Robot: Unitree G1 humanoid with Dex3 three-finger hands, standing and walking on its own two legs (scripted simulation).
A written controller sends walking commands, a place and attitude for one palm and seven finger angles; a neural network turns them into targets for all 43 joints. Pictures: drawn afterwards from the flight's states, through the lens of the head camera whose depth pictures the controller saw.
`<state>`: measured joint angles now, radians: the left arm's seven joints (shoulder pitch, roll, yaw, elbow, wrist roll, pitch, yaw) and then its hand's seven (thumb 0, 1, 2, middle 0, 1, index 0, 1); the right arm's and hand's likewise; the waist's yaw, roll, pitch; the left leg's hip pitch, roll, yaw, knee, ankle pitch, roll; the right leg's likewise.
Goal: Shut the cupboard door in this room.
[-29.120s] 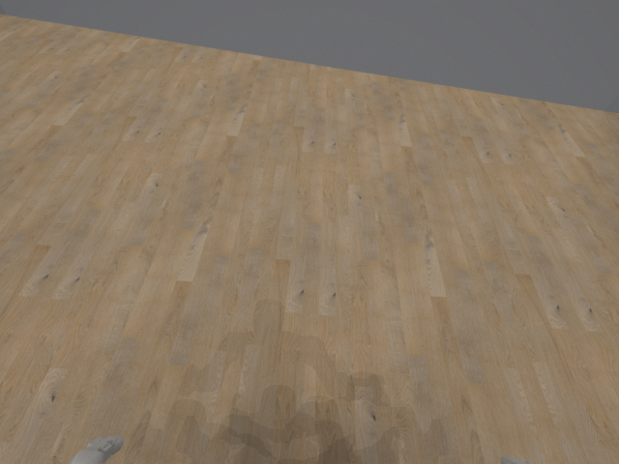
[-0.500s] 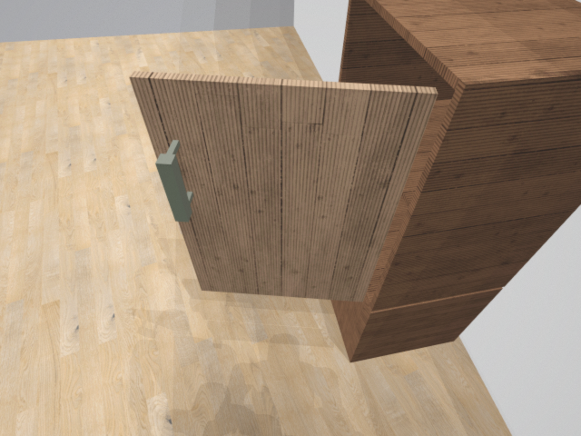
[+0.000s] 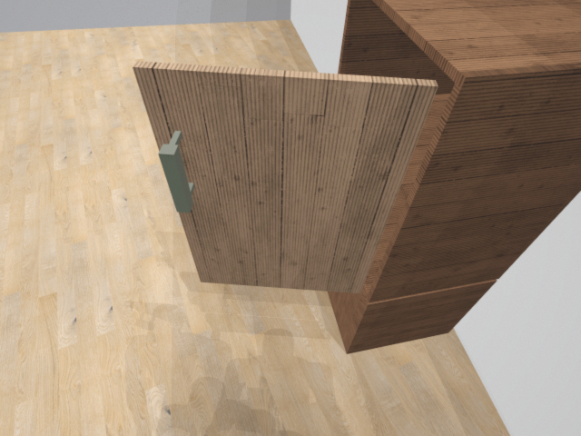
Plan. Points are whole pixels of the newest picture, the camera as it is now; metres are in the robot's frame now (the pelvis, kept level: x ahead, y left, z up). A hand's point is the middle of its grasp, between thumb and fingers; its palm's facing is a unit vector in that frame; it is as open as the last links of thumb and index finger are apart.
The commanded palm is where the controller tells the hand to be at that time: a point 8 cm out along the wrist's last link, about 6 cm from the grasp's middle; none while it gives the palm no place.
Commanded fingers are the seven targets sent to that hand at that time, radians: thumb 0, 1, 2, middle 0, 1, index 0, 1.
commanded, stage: come to a stop and stand still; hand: left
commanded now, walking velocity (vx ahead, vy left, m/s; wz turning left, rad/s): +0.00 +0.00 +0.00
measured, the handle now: (181, 172) +0.50 +0.23 +0.06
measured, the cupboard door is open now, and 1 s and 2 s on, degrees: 75 75 75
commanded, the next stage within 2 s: look again from close up in 0.36 s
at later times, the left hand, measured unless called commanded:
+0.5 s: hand out of the picture -0.02 +0.17 -0.18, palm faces +0.03 -0.98 -0.17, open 7.4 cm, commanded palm none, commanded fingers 0.00 0.90 0.90 -0.20 -0.30 -0.20 -0.30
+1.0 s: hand out of the picture -0.02 +0.20 -0.18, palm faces +0.03 -0.98 -0.21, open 7.4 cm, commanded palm none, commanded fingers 0.00 0.90 0.90 -0.20 -0.30 -0.20 -0.30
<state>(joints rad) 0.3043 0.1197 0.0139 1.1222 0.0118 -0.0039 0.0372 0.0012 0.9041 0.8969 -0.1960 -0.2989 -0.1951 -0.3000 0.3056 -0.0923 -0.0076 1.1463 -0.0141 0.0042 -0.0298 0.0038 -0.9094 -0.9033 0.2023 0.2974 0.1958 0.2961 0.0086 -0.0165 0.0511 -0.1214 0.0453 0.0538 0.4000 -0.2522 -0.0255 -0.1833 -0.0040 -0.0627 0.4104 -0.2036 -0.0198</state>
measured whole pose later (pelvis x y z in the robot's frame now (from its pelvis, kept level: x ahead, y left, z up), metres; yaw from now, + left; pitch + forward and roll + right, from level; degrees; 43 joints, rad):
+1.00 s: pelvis -0.03 +0.02 +0.00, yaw +1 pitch -2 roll +1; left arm 0.30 0.18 -0.01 1.07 0.02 -0.01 0.03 0.00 0.90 0.90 -0.20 -0.30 -0.19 -0.30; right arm 0.29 -0.16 0.01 1.06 -0.01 -0.01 -0.01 0.01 -0.91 -0.90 0.20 0.30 0.20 0.30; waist 0.00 -0.02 0.03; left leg -0.19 0.00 0.06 0.47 -0.24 0.02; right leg -0.25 -0.06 -0.05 0.48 -0.20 0.02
